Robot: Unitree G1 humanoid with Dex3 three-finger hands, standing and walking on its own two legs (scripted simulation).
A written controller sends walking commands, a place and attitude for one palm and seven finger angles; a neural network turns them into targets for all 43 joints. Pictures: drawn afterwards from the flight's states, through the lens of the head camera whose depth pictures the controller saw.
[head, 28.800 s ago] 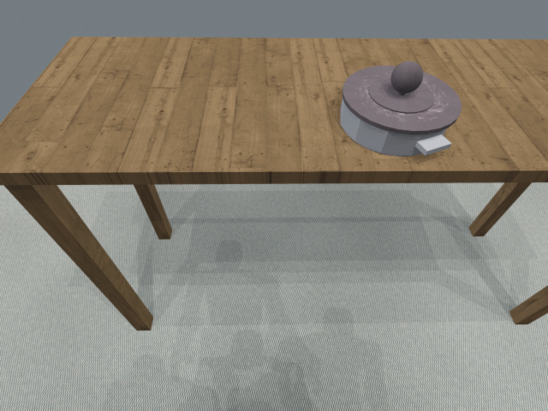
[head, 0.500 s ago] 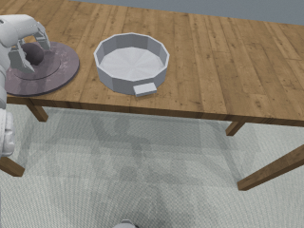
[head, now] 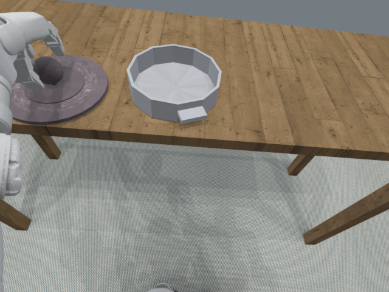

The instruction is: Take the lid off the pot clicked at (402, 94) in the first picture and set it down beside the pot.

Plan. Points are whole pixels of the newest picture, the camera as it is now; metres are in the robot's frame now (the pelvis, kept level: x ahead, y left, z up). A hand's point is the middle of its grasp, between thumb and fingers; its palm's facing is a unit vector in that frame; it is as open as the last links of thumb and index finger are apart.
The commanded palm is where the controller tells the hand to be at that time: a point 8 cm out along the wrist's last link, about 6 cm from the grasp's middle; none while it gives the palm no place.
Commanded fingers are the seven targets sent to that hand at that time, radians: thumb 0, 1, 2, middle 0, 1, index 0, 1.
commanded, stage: raise the empty hand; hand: left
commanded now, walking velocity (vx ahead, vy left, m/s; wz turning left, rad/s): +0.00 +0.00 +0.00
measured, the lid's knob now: (48, 70) +0.52 +0.28 +0.15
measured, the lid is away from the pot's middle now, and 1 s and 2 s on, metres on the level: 0.25 0.25 0.25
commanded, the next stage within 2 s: draw the hand back to the body in 1.12 s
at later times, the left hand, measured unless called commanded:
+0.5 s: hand (7, 37) +0.48 +0.29 +0.24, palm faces -0.27 -0.10 -0.96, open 11.0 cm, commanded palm +0.52 +0.27 +0.31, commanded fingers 0.00 -0.16 0.95 -0.52 -0.53 -0.52 -0.53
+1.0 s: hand out of the picture +0.48 +0.28 +0.30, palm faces -0.20 -0.10 -0.97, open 11.0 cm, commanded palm +0.51 +0.26 +0.37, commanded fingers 0.00 -0.16 0.95 -0.52 -0.53 -0.52 -0.53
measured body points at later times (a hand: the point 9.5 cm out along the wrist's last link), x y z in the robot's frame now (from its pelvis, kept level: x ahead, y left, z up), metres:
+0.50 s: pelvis +0.00 +0.00 +0.00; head +0.05 +0.03 +0.45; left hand +0.49 +0.30 +0.29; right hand +0.01 -0.28 -0.11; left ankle +0.06 +0.02 -0.71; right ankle -0.04 -0.20 -0.71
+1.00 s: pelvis +0.01 -0.02 +0.01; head +0.06 -0.01 +0.46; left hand +0.49 +0.28 +0.36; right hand +0.02 -0.31 -0.10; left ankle +0.06 +0.02 -0.71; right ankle -0.04 -0.20 -0.71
